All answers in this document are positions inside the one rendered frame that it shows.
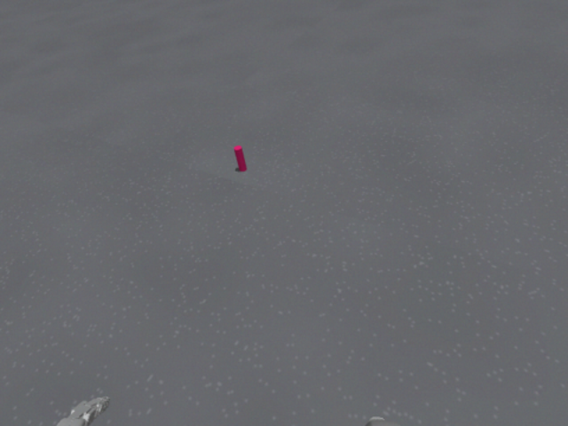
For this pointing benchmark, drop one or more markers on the can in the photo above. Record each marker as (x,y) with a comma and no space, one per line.
(240,158)

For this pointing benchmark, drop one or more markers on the left robot hand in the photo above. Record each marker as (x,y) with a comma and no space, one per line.
(84,413)

